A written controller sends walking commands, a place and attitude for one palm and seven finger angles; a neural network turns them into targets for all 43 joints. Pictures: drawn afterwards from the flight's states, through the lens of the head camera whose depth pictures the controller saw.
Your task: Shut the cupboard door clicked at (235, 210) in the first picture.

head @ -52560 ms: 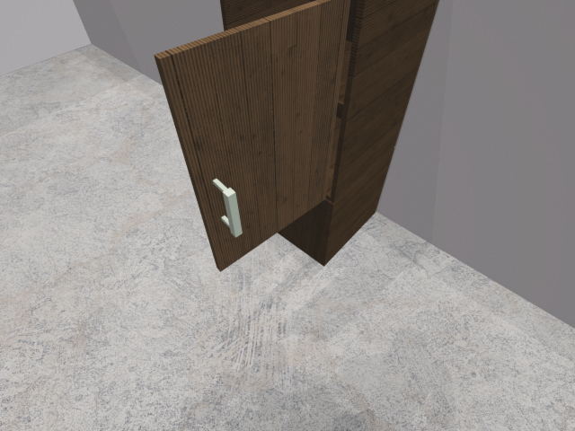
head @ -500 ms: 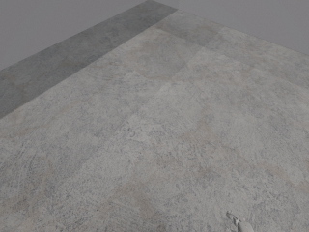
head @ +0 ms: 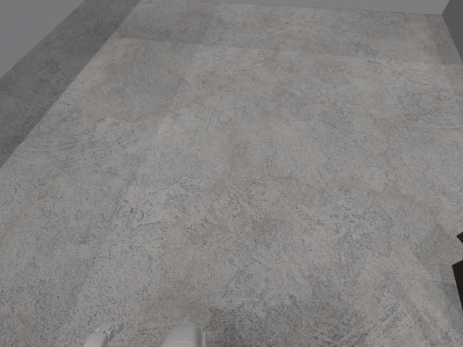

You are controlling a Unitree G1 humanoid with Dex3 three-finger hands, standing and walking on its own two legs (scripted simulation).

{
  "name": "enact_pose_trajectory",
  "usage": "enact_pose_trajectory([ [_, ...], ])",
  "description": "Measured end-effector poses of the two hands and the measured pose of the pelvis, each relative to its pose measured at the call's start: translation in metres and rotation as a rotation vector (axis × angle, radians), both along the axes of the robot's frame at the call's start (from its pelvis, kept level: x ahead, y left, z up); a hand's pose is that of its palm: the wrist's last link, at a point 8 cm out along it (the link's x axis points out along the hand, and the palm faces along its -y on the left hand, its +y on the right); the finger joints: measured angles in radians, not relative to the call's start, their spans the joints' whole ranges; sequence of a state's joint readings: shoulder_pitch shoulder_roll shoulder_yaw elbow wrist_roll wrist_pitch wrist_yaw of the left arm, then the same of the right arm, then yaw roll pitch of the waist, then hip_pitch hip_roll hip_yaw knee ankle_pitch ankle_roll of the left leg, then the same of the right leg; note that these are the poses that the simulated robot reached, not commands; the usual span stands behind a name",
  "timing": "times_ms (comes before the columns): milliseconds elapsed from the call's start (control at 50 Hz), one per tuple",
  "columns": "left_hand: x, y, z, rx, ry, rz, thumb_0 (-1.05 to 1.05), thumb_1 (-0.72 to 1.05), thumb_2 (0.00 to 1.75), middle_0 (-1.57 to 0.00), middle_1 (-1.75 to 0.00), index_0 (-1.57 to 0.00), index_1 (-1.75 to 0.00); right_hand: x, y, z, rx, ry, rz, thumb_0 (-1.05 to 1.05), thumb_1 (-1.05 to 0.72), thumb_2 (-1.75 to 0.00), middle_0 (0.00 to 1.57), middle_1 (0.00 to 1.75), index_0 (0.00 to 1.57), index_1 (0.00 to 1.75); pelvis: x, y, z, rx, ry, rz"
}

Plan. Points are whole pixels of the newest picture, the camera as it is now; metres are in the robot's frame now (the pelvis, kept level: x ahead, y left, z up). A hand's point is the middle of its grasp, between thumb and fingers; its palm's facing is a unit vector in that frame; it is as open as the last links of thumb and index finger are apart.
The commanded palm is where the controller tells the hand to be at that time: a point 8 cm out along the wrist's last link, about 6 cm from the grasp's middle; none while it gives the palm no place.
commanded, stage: turn to face it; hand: left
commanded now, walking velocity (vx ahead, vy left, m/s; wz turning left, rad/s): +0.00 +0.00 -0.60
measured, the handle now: out of the picture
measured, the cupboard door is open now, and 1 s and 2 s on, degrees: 33 33 33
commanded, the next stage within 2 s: take the last steps up to it in 1.86 s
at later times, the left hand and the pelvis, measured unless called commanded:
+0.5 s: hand (138, 316) +0.19 +0.21 -0.16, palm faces -0.27 -0.94 -0.21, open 7.4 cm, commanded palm none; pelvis +0.03 +0.03 +0.01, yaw -18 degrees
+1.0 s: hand (184, 294) +0.23 +0.12 -0.16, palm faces -0.53 -0.82 -0.22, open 7.4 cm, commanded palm none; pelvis +0.06 +0.00 +0.00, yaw -34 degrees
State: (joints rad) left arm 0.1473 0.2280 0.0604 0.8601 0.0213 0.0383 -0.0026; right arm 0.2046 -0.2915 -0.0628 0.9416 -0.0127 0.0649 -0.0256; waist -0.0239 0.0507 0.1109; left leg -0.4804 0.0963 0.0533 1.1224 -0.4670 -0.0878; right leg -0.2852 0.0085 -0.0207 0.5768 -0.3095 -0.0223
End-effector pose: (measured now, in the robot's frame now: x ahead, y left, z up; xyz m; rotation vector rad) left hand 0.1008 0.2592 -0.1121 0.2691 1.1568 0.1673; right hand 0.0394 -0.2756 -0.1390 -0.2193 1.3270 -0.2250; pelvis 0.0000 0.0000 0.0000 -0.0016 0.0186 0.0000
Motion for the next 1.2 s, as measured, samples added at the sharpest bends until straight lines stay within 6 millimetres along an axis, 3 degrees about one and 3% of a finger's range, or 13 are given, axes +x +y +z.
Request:
enact_pose_trajectory([
  [140,0.015,-0.015,-0.01,-0.065,0.039,-0.066,0.0,0.9,0.9,-0.2,-0.29,-0.21,-0.3,0.019,0.012,0.018,-0.004,-0.085,-0.045,0.01,-0.91,-0.9,0.2,0.3,0.2,0.3,0.011,0.007,0.006,0.001,0.011,-0.072],
  [240,0.031,-0.004,-0.029,-0.104,0.058,-0.092,0.0,0.9,0.9,-0.2,-0.3,-0.21,-0.3,0.032,0.032,0.023,-0.029,-0.155,-0.07,0.01,-0.91,-0.89,0.2,0.3,0.2,0.3,0.022,0.025,-0.002,-0.017,0.02,-0.134],
  [300,0.044,0.005,-0.034,-0.108,0.076,-0.118,0.0,0.9,0.9,-0.2,-0.29,-0.21,-0.3,0.03,0.045,0.027,-0.037,-0.164,-0.08,0.0,-0.91,-0.89,0.2,0.3,0.2,0.3,0.026,0.032,-0.002,-0.015,0.017,-0.178],
  [400,0.067,0.01,-0.023,-0.1,0.085,-0.176,0.0,0.91,0.9,-0.2,-0.29,-0.2,-0.3,0.01,0.058,0.035,-0.029,-0.133,-0.136,0.0,-0.9,-0.89,0.21,0.3,0.21,0.3,0.031,0.035,0.009,-0.031,0.015,-0.246],
  [480,0.087,0.002,-0.016,-0.082,0.086,-0.236,0.0,0.91,0.9,-0.2,-0.29,-0.2,-0.3,-0.012,0.058,0.032,-0.013,-0.104,-0.212,0.0,-0.9,-0.89,0.21,0.3,0.21,0.3,0.034,0.032,0.012,-0.036,0.016,-0.301],
  [640,0.135,-0.052,-0.01,-0.032,0.011,-0.403,0.0,0.91,0.9,-0.2,-0.29,-0.2,-0.3,-0.073,0.031,-0.001,0.029,-0.039,-0.387,0.0,-0.9,-0.89,0.21,0.3,0.21,0.3,0.035,0.003,-0.006,-0.003,0.004,-0.404],
  [720,0.14,-0.076,-0.004,-0.015,-0.016,-0.446,0.0,0.91,0.9,-0.2,-0.29,-0.2,-0.3,-0.089,0.014,-0.008,0.021,0.001,-0.445,0.01,-0.9,-0.89,0.21,0.3,0.21,0.3,0.034,-0.005,-0.006,-0.01,0.0,-0.442],
  [900,0.137,-0.097,-0.007,-0.037,0.069,-0.512,0.0,0.9,0.9,-0.2,-0.29,-0.21,-0.3,-0.063,-0.002,0.018,-0.017,-0.108,-0.496,0.01,-0.91,-0.89,0.2,0.3,0.2,0.3,0.045,-0.012,0.007,0.011,0.013,-0.539],
  [1040,0.161,-0.089,-0.03,-0.061,0.118,-0.549,0.0,0.9,0.9,-0.2,-0.3,-0.21,-0.3,-0.034,0.006,0.026,-0.079,-0.189,-0.528,0.0,-0.91,-0.89,0.2,0.3,0.2,0.3,0.069,0.0,-0.002,-0.007,0.026,-0.628],
  [1100,0.178,-0.089,-0.033,-0.054,0.132,-0.583,0.0,0.9,0.9,-0.2,-0.29,-0.21,-0.3,-0.035,0.017,0.03,-0.087,-0.188,-0.541,0.0,-0.91,-0.89,0.2,0.3,0.21,0.3,0.074,0.002,-0.001,-0.005,0.019,-0.672],
  [1200,0.204,-0.103,-0.021,-0.049,0.121,-0.652,0.0,0.91,0.9,-0.2,-0.29,-0.2,-0.3,-0.056,0.036,0.035,-0.07,-0.149,-0.61,0.0,-0.9,-0.89,0.21,0.3,0.21,0.3,0.078,0.001,0.008,-0.023,0.014,-0.739],
])
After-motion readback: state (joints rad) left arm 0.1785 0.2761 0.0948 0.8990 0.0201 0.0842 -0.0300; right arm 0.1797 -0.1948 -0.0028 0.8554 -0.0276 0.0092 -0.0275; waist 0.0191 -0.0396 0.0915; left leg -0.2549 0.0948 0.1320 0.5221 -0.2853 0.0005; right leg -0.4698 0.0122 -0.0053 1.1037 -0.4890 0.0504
